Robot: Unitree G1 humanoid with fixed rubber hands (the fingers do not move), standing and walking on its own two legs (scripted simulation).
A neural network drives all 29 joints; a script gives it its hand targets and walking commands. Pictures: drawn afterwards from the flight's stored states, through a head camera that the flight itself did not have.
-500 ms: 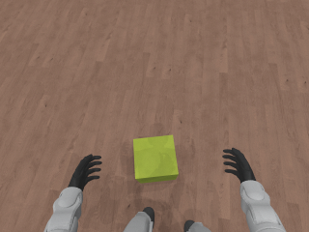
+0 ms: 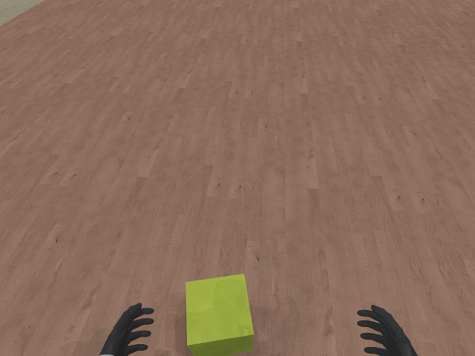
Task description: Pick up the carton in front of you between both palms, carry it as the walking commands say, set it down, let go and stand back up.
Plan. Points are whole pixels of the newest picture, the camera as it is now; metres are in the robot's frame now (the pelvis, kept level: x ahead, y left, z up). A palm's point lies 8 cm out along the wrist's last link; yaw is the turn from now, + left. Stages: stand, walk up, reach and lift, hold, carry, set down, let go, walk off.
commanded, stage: let go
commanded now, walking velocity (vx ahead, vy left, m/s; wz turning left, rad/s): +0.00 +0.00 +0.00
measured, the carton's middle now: (220, 317) +0.38 +0.10 -0.65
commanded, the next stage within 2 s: stand in 0.22 s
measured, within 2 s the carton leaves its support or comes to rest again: neither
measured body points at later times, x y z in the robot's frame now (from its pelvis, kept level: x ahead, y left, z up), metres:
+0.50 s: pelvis +0.00 +0.03 -0.01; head +0.01 +0.05 +0.44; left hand +0.15 +0.31 -0.10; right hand +0.14 -0.27 -0.09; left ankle +0.00 +0.14 -0.74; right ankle -0.05 -0.11 -0.74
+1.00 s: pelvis +0.00 +0.04 +0.00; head +0.00 +0.05 +0.45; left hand +0.13 +0.33 -0.11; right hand +0.12 -0.26 -0.10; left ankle +0.00 +0.14 -0.74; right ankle -0.05 -0.11 -0.74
